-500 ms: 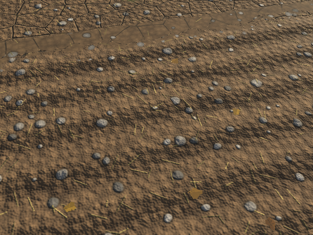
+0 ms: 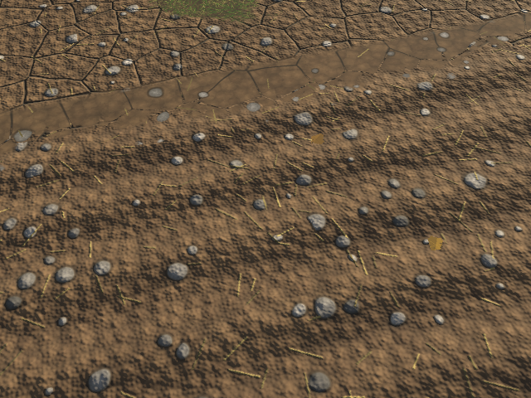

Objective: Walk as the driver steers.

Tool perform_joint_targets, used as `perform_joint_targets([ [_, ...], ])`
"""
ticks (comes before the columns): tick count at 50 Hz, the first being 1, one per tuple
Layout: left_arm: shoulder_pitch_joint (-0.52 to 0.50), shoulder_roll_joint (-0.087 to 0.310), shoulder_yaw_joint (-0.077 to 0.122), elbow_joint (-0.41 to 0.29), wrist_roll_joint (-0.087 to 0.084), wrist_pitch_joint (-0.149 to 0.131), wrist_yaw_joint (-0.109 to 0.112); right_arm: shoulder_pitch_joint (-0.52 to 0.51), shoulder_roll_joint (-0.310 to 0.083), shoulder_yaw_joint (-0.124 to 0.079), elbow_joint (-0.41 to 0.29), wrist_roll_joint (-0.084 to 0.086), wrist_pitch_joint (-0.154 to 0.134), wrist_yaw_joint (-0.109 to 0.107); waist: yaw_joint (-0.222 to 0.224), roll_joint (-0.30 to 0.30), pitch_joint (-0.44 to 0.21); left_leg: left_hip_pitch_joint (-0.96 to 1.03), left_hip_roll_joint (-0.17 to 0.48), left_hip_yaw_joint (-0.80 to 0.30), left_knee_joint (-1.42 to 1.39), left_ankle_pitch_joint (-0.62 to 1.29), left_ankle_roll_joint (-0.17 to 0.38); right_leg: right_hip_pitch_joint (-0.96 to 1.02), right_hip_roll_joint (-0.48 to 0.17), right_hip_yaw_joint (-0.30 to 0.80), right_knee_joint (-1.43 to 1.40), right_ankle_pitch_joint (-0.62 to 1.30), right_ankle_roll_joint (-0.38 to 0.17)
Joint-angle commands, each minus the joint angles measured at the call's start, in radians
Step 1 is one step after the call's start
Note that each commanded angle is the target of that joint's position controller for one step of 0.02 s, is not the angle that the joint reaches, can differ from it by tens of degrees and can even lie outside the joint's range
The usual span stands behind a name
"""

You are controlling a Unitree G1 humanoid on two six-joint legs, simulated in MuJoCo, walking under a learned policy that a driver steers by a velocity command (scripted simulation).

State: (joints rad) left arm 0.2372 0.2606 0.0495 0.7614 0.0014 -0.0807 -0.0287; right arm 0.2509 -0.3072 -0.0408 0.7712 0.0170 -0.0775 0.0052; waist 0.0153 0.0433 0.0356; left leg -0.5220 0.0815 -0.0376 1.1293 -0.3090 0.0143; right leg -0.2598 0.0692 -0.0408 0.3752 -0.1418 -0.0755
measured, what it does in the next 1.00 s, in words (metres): walks ahead: left foot, then right foot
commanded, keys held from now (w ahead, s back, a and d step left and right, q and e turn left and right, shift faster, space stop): w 0.72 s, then q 0.28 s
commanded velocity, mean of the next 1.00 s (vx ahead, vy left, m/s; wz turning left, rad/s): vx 0.44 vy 0.00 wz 0.07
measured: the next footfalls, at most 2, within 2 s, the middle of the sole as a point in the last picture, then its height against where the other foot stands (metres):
left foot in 0.34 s outside the picture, level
right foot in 0.84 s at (319, 329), level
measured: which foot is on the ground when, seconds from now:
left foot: up 0.00-0.32, down 0.34-0.86, up 0.88-1.00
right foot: down 0.00-0.36, up 0.38-0.82, down 0.84-1.00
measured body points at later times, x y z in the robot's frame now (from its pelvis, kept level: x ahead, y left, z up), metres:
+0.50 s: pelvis +0.28 +0.07 +0.00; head +0.30 +0.08 +0.45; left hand +0.36 +0.35 -0.13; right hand +0.40 -0.20 -0.10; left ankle +0.32 +0.16 -0.74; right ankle +0.23 -0.09 -0.66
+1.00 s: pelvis +0.51 +0.02 -0.01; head +0.55 +0.01 +0.44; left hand +0.68 +0.29 -0.10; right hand +0.59 -0.26 -0.14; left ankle +0.42 +0.15 -0.66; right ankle +0.61 -0.08 -0.74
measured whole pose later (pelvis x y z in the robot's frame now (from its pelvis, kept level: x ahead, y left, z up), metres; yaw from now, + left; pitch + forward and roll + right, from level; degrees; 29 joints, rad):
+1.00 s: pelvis +0.51 +0.02 -0.01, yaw +6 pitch +2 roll +0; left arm 0.07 0.25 0.04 0.73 0.02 -0.05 0.00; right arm 0.29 -0.32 -0.06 0.83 0.02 0.00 -0.03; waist -0.03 0.03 0.06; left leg -0.44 0.01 -0.04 1.15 -0.54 -0.06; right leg -0.41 -0.02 -0.08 0.48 -0.11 -0.03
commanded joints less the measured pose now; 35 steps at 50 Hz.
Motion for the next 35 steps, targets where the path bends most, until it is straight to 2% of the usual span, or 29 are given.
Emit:
perform_joint_targets([
  [1,-0.027,0.123,0.029,-0.043,-0.005,-0.031,0.002,0.038,-0.055,-0.015,-0.059,-0.011,0.009,-0.008,-0.037,-0.104,-0.035,-0.098,0.066,-0.026,-0.074,0.08,-0.031,0.052,-0.277,0.253,-0.244,0.135,-0.199],
  [3,-0.001,0.14,0.032,-0.021,-0.006,-0.03,0.011,-0.039,-0.042,-0.009,-0.083,-0.018,0.01,-0.009,-0.019,-0.093,-0.008,-0.125,0.068,-0.019,-0.198,0.198,-0.043,0.047,-0.258,0.2,-0.26,0.162,-0.188],
  [6,0.044,0.161,0.035,0.003,-0.015,-0.021,0.018,-0.146,-0.023,0.0,-0.107,-0.014,-0.001,0.001,0.021,-0.088,0.008,-0.085,0.038,0.007,-0.41,0.364,-0.04,0.062,-0.226,0.133,-0.259,0.157,-0.149],
  [9,0.114,0.186,0.038,0.038,-0.023,-0.011,0.018,-0.241,-0.028,0.001,-0.137,-0.002,-0.007,0.015,0.061,-0.084,0.021,-0.074,0.013,0.017,-0.521,0.413,-0.033,0.135,-0.255,0.139,-0.239,0.12,-0.14],
  [11,0.137,0.192,0.04,0.056,-0.024,0.0,0.021,-0.282,-0.039,-0.002,-0.157,0.001,-0.011,0.027,0.068,-0.089,0.033,-0.099,0.006,0.009,-0.568,0.377,-0.016,0.211,-0.288,0.153,-0.206,0.129,-0.13],
  [14,0.148,0.207,0.045,0.074,-0.024,0.02,0.028,-0.273,-0.06,-0.009,-0.166,-0.002,-0.017,0.041,0.044,-0.109,0.017,-0.061,-0.016,0.02,-0.614,0.255,0.024,0.305,-0.323,0.17,-0.129,0.226,-0.105],
  [15,0.135,0.215,0.047,0.074,-0.023,0.026,0.031,-0.224,-0.074,-0.016,-0.155,-0.004,-0.019,0.041,0.013,-0.116,-0.011,0.021,-0.039,0.044,-0.634,0.228,0.041,0.311,-0.314,0.158,-0.069,0.345,-0.091],
  [16,0.12,0.208,0.043,0.071,-0.02,0.032,0.032,-0.107,-0.105,-0.035,-0.121,-0.007,-0.019,0.035,-0.052,-0.106,-0.083,0.189,-0.07,0.073,-0.662,0.23,0.068,0.288,-0.27,0.12,0.073,0.489,-0.068],
  [17,0.121,0.17,0.027,0.056,-0.006,0.032,0.035,0.064,-0.163,-0.058,-0.079,-0.012,-0.017,0.025,-0.121,-0.066,-0.216,0.467,-0.001,0.008,-0.618,0.274,0.112,0.157,-0.218,0.076,0.305,0.424,-0.034],
  [18,0.225,0.068,-0.006,0.024,-0.003,0.014,0.029,0.171,-0.271,-0.083,-0.064,-0.03,-0.011,0.019,-0.105,0.159,-0.373,0.871,0.255,-0.425,-0.649,0.146,0.267,-0.251,-0.065,0.012,0.703,0.038,0.049],
  [19,0.211,0.09,-0.005,0.037,-0.009,-0.008,0.024,0.204,-0.203,-0.067,-0.055,-0.014,-0.006,0.023,-0.125,0.216,-0.433,0.926,0.313,-0.698,-0.8,0.019,0.313,-0.414,-0.017,0.14,0.859,-0.43,0.057],
  [20,0.134,0.175,0.019,0.018,-0.036,-0.02,0.017,0.138,-0.154,-0.048,-0.06,-0.01,-0.006,0.022,-0.121,0.129,-0.28,0.817,0.287,-0.581,-0.822,-0.046,0.266,-0.508,-0.077,0.165,0.93,-0.388,0.046],
  [21,0.067,0.173,0.018,-0.001,-0.042,-0.024,0.018,0.07,-0.131,-0.04,-0.073,-0.011,-0.005,0.02,-0.097,0.064,-0.179,0.676,0.249,-0.45,-0.837,0.003,0.236,-0.508,-0.13,0.13,0.901,-0.298,0.04],
  [22,0.031,0.162,0.018,-0.009,-0.028,-0.021,0.022,0.016,-0.104,-0.032,-0.074,-0.017,-0.006,0.023,-0.07,0.018,-0.101,0.544,0.206,-0.356,-0.869,0.09,0.224,-0.48,-0.163,0.11,0.838,-0.228,0.045],
  [23,0.039,0.153,0.023,-0.005,-0.017,-0.012,0.025,-0.017,-0.079,-0.024,-0.078,-0.025,-0.012,0.025,-0.036,0.034,-0.072,0.455,0.171,-0.291,-0.902,0.16,0.21,-0.421,-0.194,0.117,0.783,-0.173,0.049],
  [25,0.077,0.114,0.017,0.009,-0.013,0.01,0.028,-0.033,-0.077,-0.026,-0.07,-0.024,-0.024,0.028,-0.005,0.055,-0.069,0.372,0.143,-0.22,-0.952,0.247,0.22,-0.346,-0.202,0.107,0.742,-0.123,0.067],
  [27,0.049,0.101,0.015,-0.002,-0.007,0.02,0.032,-0.02,-0.096,-0.032,-0.051,-0.021,-0.032,0.024,0.001,0.038,-0.046,0.351,0.137,-0.161,-0.982,0.326,0.232,-0.371,-0.207,0.101,0.676,-0.064,0.086],
  [30,-0.054,0.085,0.009,-0.035,-0.002,0.016,0.03,0.018,-0.114,-0.037,-0.022,-0.017,-0.026,0.011,-0.025,0.015,-0.017,0.377,0.116,-0.091,-0.999,0.378,0.216,-0.413,-0.206,0.095,0.49,0.091,0.101],
  [33,-0.156,0.065,-0.001,-0.06,-0.007,0.005,0.018,0.058,-0.134,-0.04,0.003,-0.009,-0.018,0.003,-0.063,0.015,0.006,0.387,0.096,-0.038,-1.007,0.346,0.19,-0.369,-0.177,0.068,0.305,0.223,0.097],
  [35,-0.218,0.066,-0.003,-0.08,-0.013,0.0,0.008,0.099,-0.147,-0.043,0.026,-0.003,-0.012,0.001,-0.089,0.013,0.023,0.423,0.114,-0.039,-1.0,0.319,0.19,-0.36,-0.161,0.058,0.236,0.244,0.093],
])
Velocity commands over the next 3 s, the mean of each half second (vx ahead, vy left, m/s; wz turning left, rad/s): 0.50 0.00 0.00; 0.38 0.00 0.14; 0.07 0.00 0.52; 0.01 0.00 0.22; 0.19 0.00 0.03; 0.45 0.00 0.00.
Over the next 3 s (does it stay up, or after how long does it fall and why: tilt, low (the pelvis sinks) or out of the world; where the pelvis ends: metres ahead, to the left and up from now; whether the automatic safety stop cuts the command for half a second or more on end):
stays up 0.90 0.17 0.00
